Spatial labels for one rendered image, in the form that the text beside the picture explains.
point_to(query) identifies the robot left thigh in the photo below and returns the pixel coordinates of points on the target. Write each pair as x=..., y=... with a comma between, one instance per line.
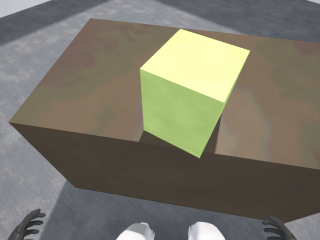
x=137, y=231

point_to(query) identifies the robot right hand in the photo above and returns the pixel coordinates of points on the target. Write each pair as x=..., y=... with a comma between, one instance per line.
x=280, y=229

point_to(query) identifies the pedestal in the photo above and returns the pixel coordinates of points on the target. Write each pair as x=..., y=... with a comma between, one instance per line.
x=85, y=117

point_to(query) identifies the robot thigh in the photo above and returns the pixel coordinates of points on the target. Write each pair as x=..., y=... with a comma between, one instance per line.
x=137, y=231
x=204, y=231

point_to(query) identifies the robot right thigh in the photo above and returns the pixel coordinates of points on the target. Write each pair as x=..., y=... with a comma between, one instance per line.
x=204, y=231

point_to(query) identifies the robot left hand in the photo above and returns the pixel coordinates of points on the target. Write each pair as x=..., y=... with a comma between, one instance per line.
x=21, y=230

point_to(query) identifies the carton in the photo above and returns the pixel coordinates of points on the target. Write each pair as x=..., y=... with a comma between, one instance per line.
x=185, y=86

